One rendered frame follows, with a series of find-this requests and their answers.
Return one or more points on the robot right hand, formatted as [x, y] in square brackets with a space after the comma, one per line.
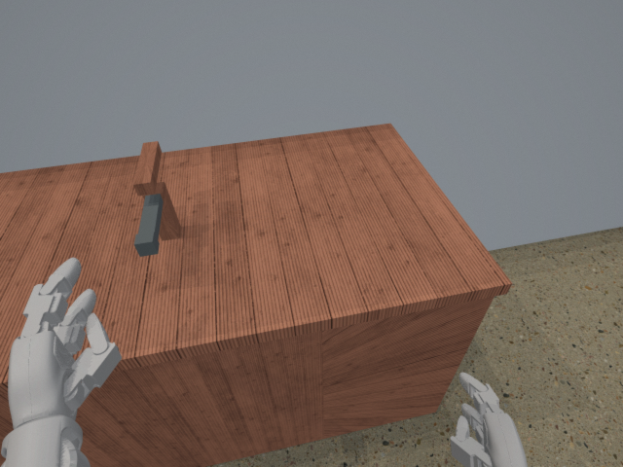
[499, 444]

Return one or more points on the tap lever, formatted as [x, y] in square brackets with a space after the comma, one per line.
[146, 241]

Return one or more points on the robot left hand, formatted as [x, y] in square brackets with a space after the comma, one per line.
[41, 359]

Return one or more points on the counter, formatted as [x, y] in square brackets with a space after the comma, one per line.
[306, 287]

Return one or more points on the left robot forearm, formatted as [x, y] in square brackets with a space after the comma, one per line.
[49, 441]

